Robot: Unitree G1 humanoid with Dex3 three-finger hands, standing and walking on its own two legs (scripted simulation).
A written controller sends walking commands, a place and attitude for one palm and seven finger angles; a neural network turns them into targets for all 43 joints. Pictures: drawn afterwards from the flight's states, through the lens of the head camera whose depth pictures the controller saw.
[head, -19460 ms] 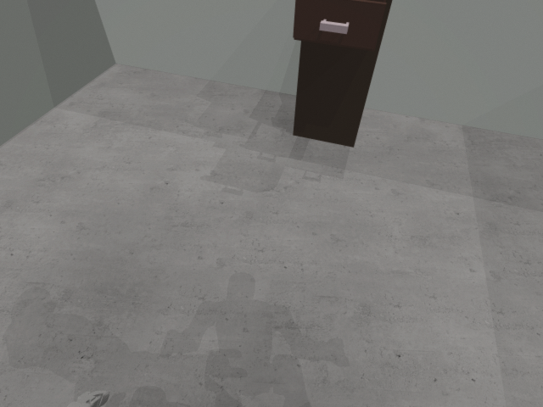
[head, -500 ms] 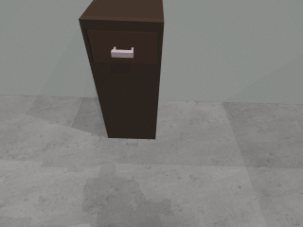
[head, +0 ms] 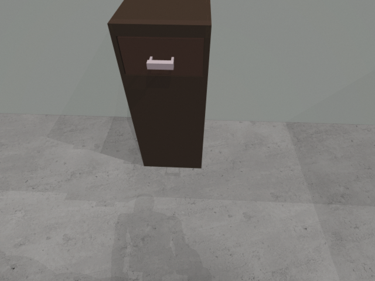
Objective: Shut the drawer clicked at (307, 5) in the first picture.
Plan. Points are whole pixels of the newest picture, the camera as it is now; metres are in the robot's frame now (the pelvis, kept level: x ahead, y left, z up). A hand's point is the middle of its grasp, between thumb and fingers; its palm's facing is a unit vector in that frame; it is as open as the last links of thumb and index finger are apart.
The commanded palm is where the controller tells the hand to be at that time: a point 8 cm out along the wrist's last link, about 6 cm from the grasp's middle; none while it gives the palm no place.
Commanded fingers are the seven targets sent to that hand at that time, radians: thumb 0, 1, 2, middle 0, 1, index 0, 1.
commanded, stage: let the arm hang, fingers relaxed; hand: left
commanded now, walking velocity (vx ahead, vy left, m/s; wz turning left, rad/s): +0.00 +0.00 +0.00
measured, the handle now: (161, 61) +0.88 +0.16 +0.01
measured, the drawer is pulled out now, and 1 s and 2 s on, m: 0.00 0.00 0.00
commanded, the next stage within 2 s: look to check the result in 0.36 s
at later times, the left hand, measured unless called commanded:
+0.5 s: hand out of the picture -0.02 +0.16 -0.18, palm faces +0.05 -0.98 -0.19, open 7.4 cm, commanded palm none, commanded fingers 0.00 0.90 0.90 -0.20 -0.30 -0.20 -0.30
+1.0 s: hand out of the picture +0.02 +0.17 -0.17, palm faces +0.03 -0.98 -0.20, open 7.4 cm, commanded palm none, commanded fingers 0.00 0.90 0.90 -0.20 -0.30 -0.20 -0.30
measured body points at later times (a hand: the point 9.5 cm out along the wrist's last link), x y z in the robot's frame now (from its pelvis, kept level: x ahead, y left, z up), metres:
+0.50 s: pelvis +0.00 +0.00 +0.00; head +0.01 -0.01 +0.45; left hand -0.02 +0.21 -0.16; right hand -0.03 -0.20 -0.17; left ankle +0.03 +0.11 -0.74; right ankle +0.01 -0.10 -0.74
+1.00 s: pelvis +0.01 -0.01 +0.00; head +0.02 -0.02 +0.45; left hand +0.02 +0.22 -0.16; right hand +0.01 -0.23 -0.16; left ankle +0.03 +0.11 -0.74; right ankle +0.01 -0.10 -0.74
